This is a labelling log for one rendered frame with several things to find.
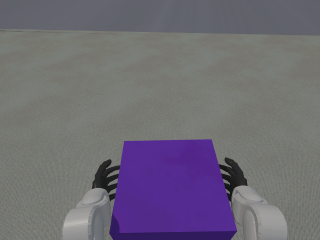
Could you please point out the right robot hand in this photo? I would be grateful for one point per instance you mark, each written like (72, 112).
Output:
(237, 176)

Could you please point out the right robot forearm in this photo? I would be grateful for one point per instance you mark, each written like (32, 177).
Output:
(259, 220)

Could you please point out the carton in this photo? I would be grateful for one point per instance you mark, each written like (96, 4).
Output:
(171, 190)

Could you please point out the left robot forearm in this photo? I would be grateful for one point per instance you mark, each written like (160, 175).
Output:
(89, 218)

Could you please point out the left robot hand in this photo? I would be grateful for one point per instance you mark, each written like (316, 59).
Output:
(101, 180)

